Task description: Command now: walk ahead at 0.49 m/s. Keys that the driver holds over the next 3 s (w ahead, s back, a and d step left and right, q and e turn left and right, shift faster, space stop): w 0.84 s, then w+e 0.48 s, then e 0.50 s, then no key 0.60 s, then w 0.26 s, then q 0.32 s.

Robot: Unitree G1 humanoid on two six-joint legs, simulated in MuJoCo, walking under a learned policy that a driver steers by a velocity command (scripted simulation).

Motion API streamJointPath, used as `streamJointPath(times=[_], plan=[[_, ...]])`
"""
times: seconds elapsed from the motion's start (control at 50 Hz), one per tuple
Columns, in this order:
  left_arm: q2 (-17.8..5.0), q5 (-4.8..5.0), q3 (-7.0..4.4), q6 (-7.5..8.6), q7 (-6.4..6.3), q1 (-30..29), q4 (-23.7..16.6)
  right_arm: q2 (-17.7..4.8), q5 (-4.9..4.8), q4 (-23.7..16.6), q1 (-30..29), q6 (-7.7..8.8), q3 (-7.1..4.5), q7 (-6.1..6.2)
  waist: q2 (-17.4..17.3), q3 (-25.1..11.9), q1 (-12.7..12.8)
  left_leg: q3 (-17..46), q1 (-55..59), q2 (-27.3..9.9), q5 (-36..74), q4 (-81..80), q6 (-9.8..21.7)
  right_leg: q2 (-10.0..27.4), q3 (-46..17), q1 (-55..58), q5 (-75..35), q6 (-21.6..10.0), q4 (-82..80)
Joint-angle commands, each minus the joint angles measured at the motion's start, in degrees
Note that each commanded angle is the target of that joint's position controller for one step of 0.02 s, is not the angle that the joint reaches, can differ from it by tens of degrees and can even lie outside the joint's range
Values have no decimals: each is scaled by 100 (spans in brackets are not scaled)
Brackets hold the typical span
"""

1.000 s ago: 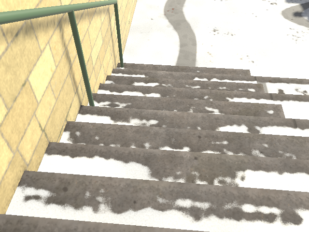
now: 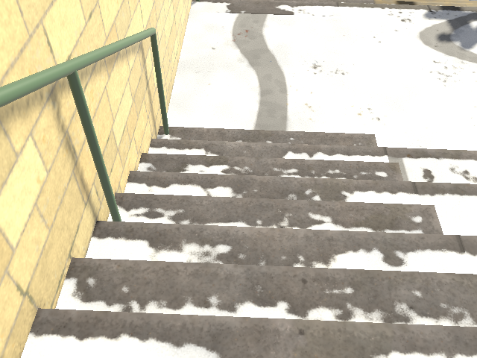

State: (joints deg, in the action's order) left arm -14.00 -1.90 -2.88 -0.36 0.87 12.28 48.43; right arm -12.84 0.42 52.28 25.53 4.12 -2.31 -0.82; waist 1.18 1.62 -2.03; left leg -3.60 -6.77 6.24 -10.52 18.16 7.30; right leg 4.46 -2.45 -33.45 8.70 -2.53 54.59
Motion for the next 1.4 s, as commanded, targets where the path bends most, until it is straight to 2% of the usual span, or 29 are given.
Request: streamJointPath(times=[0.02,0.1,0.2,0.34,0.36,0.4,0.42,0.44,0.46,0.5,0.54,0.58,0.64,0.74,0.88,0.92,0.96,1.0,1.02,1.04,1.06,1.08,1.1,1.14,1.2,1.24,1.3,1.34,1.4], plan=[[-341,-1,-108,-49,66,206,-71,-682,-12,-168,315,60,-119,50,-306,168,172,1503,-60,-1698,658,-822,764,163,28,-498,-946,28,118],[-453,-48,-230,62,81,-721,-346,-647,-3,97,910,139,-99,145,-398,434,-76,1695,973,-1775,516,-458,747,208,-273,-1849,-1533,51,-513],[-193,-111,-159,126,205,-985,-346,-524,-7,100,650,151,8,312,-273,317,-118,1058,-286,-1283,528,711,458,-77,169,-240,-3307,33,-1623],[-170,146,-80,189,97,-1161,-411,-492,256,302,847,-4,-5,521,-281,738,-555,1183,304,-1242,828,2583,368,150,56,422,-3137,-43,-3814],[-223,102,-105,201,18,-738,-288,-490,218,361,909,-44,-2,543,-86,544,-464,1148,201,-1203,1131,3262,397,44,260,1035,-3047,-111,-3919],[-437,-104,-244,260,-73,1508,490,-608,116,402,833,-106,9,433,397,-485,521,710,-601,-819,1390,6085,367,-220,804,3583,-2901,-273,-3972],[-733,-74,-315,265,-10,2151,696,-392,-21,487,1177,-63,-67,351,1313,-1152,575,368,-2581,-57,-3252,8752,45,700,-98,5556,-4385,-612,-2396],[-831,18,-254,272,115,2435,589,-435,-318,365,1645,18,-27,425,1165,-2118,553,855,-4107,-164,-4192,9990,-89,1752,-1214,7044,-6100,-1114,-832],[-1268,224,-416,242,143,2528,590,-687,-350,72,1081,22,-18,492,1240,-2482,951,758,-5335,-194,-3612,10521,-230,2554,-2480,7138,-3311,-2068,-1963],[-483,183,-175,284,-100,1419,403,-843,102,-163,-396,-107,-75,410,-75,-546,613,755,-5418,-781,-1800,8814,-333,2028,-2106,4306,138,-1840,-3651],[-293,-4,-34,476,-75,1104,533,-691,236,63,-279,-308,-159,234,-270,492,-9,1347,-4000,-1128,-739,6494,-420,1500,-1511,1769,-584,-1405,-3597],[-391,136,-46,623,-86,1055,644,-380,265,175,-344,-424,-132,63,67,663,-232,955,-3106,-1080,322,4829,-580,792,-722,716,-761,-1097,-3773],[-573,98,-71,565,-72,1316,753,-64,290,362,-146,-501,-46,-54,614,-24,-292,455,-2482,-1048,1439,4601,-496,748,-598,1024,-1759,-1227,-3375],[-384,110,-28,637,-211,1693,795,-406,257,-226,-2196,-260,-121,-67,-46,477,279,780,-3835,-1242,3362,2441,-422,552,-1004,1991,1209,-1109,-2933],[-405,-91,18,392,-327,2055,893,-264,31,-561,-2948,-180,-61,-177,201,898,1046,548,-2425,-1179,2885,623,-490,457,-905,1962,708,-929,-1595],[-503,-146,-19,288,-353,2256,964,-453,44,-449,-2462,-98,-123,-87,190,787,990,588,-1739,-1215,2125,98,-425,481,-1050,2277,-196,-1003,-751],[-413,-88,38,182,-395,2323,1075,-513,157,292,-546,-32,-227,-7,-583,-18,206,-30,320,-903,2871,-300,-412,-65,-426,1873,-357,-881,1728],[-227,311,-39,244,-376,3095,1086,-1011,205,535,767,-57,-295,-96,-1647,-1681,23,1403,3931,-2646,5454,2679,75,-760,-61,-1335,4606,-494,5776],[-436,408,-8,300,-446,2597,753,-1250,-28,510,1075,-135,-386,-171,-1502,-2099,-378,2406,3990,-3396,2865,1822,543,-528,-10,-2443,3810,-486,6018],[-341,247,5,267,-442,1448,511,-1258,12,487,841,-160,-422,-99,-1443,-1246,-568,2916,2937,-3544,-270,593,958,-439,188,-3257,2837,-420,6017],[-444,80,-36,208,-357,682,361,-708,70,290,225,-164,-257,-42,-634,-342,-463,2467,1603,-3080,-1159,22,702,-263,129,-2984,2204,-390,5455],[-324,7,-58,128,-280,447,184,-696,168,249,33,-98,-207,10,-951,27,-290,2477,691,-3271,-463,78,791,-192,30,-2733,2044,-313,5218],[-298,-56,-73,84,-202,252,115,-394,209,270,-251,0,-79,23,-425,449,21,1836,-116,-2843,-285,258,378,26,-377,-2510,1076,-224,4006],[-237,-12,-190,-30,-86,873,503,-335,83,221,-773,170,-38,78,-424,690,675,751,-1942,-2210,927,107,18,-59,-377,-707,-362,-20,1588],[89,-156,-140,-165,-7,1175,704,-650,89,375,-243,214,-121,132,-909,8,683,671,-1280,-2430,2117,651,403,-236,0,-572,-1284,-68,1677],[-35,-65,-200,-123,50,210,335,-170,-28,437,-78,214,-18,136,-552,324,517,564,-749,-2255,748,738,167,-73,-446,-1408,-2316,-231,752],[-51,-81,-207,-34,100,-684,82,-326,141,504,474,228,-29,176,-597,537,84,755,-31,-2402,-168,991,143,-191,-392,-2139,-2671,-357,237],[-17,-72,-128,98,212,-1261,-55,-319,133,393,240,257,8,226,-66,704,42,35,-1106,-2131,-851,1055,-139,-272,126,-667,-4032,-323,-1253],[98,80,-31,152,322,-1707,-174,-361,157,512,512,184,9,308,-268,1023,-342,-386,-1012,-1984,-531,1724,-227,-302,638,239,-4184,-199,-2433]])
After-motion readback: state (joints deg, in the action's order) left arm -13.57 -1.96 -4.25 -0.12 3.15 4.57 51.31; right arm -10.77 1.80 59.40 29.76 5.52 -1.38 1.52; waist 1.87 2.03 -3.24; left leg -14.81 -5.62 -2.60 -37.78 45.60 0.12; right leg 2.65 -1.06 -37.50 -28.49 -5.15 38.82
